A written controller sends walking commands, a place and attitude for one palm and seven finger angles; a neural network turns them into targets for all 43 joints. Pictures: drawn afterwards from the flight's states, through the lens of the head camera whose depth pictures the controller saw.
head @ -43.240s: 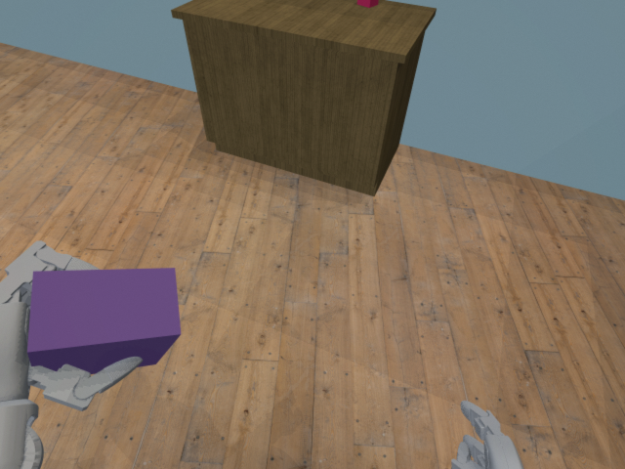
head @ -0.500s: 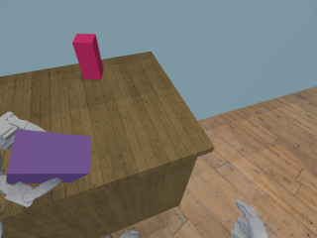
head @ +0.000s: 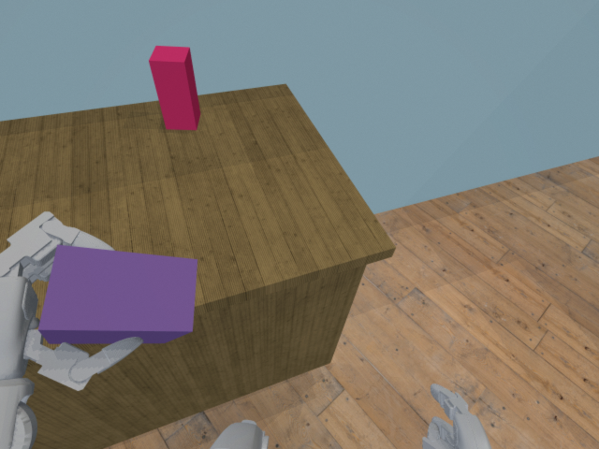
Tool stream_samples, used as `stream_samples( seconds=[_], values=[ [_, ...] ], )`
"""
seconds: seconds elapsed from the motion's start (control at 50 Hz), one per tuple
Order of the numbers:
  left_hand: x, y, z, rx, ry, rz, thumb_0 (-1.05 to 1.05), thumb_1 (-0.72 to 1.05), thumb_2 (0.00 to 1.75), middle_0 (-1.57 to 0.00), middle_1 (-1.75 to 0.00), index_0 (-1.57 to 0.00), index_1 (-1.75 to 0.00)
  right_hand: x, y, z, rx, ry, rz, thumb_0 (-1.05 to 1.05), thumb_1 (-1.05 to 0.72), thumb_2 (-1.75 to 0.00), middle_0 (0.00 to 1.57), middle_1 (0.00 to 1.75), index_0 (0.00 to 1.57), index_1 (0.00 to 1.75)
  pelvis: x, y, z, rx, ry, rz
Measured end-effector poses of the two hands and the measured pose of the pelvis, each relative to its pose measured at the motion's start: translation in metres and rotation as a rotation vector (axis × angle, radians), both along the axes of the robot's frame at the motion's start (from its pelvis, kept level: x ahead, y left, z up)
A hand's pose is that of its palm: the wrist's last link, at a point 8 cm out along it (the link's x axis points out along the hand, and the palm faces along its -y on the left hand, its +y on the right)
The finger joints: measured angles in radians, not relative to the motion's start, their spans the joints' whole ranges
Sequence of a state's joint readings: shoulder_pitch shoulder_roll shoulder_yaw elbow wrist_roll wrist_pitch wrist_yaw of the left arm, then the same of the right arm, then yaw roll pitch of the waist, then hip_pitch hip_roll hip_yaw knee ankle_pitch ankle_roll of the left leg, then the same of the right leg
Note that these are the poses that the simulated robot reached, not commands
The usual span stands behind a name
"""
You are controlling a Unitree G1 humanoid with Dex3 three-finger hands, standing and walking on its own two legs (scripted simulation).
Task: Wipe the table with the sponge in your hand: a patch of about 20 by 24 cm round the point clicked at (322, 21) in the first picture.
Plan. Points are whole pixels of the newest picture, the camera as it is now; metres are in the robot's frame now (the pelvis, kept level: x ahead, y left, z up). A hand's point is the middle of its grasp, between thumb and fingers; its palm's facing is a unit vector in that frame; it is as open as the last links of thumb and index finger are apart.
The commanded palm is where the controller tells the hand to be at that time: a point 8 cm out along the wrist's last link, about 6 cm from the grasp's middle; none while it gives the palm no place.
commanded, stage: step back with the hand held close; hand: left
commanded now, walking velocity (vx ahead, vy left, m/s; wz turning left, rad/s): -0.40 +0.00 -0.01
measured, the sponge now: (140, 304) +0.23 +0.19 +0.14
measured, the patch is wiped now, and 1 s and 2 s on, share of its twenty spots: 1.00 1.00 1.00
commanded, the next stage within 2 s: stop stepping back and stand still in 0.16 s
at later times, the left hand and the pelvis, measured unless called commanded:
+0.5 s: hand out of the picture +0.05 +0.21 +0.16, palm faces +0.34 -0.85 -0.40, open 10.6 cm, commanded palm +0.00 +0.26 +0.19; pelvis -0.16 -0.02 -0.01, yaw +0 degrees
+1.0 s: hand out of the picture -0.09 +0.17 +0.16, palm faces +0.38 -0.85 -0.37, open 10.7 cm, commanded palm -0.13 +0.23 +0.19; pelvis -0.27 -0.06 +0.00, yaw +3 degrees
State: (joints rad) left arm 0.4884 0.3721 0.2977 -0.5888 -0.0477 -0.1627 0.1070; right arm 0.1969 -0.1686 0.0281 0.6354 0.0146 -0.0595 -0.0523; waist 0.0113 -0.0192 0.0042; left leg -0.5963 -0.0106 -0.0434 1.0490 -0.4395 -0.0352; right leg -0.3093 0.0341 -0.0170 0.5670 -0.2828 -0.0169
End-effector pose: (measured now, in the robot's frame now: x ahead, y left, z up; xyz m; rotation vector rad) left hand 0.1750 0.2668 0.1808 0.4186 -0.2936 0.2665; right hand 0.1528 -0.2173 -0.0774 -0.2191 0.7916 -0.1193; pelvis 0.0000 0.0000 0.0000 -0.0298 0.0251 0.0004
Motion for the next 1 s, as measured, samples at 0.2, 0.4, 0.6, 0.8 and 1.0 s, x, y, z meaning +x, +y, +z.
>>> stream_samples(
  seconds=[0.2, 0.4, 0.6, 0.8, 1.0],
  values=[
    [-0.043, 0.026, -0.007, 0.084, 0.034, 0.012, -0.01, -0.54, 1.03, -0.68, -1.29, -0.69, -1.28, -0.048, -0.003, 0.01, -0.038, -0.043, -0.034, 0.01, -0.9, -0.9, 0.2, 0.3, 0.2, 0.3, -0.062, 0.012, -0.005, 0.051, 0.016, -0.019],
    [-0.127, -0.009, 0.006, 0.093, 0.034, 0.046, -0.01, -0.54, 1.03, -0.68, -1.3, -0.69, -1.28, -0.129, -0.015, -0.006, 0.049, -0.083, -0.007, 0.01, -0.9, -0.9, 0.2, 0.3, 0.2, 0.3, -0.126, -0.012, -0.009, 0.011, -0.03, -0.016],
    [-0.193, -0.019, -0.013, -0.008, 0.061, 0.042, -0.01, -0.54, 1.03, -0.68, -1.29, -0.69, -1.28, -0.213, -0.054, -0.002, -0.017, -0.023, -0.073, 0.01, -0.9, -0.9, 0.2, 0.3, 0.2, 0.3, -0.189, -0.027, -0.006, 0.046, -0.008, 0.013],
    [-0.253, -0.02, 0.002, 0.062, 0.029, 0.116, -0.01, -0.54, 1.03, -0.68, -1.29, -0.69, -1.28, -0.272, -0.061, -0.008, 0.036, -0.096, -0.079, 0.01, -0.9, -0.9, 0.2, 0.3, 0.2, 0.29, -0.234, -0.04, -0.004, 0.068, -0.043, 0.025],
    [-0.3, -0.055, -0.006, -0.014, 0.056, 0.106, -0.01, -0.54, 1.03, -0.68, -1.3, -0.69, -1.28, -0.292, -0.072, -0.018, 0.044, 0.003, 0.01, 0.01, -0.9, -0.9, 0.2, 0.3, 0.2, 0.3, -0.274, -0.063, -0.001, 0.055, -0.053, 0.059]
  ],
)
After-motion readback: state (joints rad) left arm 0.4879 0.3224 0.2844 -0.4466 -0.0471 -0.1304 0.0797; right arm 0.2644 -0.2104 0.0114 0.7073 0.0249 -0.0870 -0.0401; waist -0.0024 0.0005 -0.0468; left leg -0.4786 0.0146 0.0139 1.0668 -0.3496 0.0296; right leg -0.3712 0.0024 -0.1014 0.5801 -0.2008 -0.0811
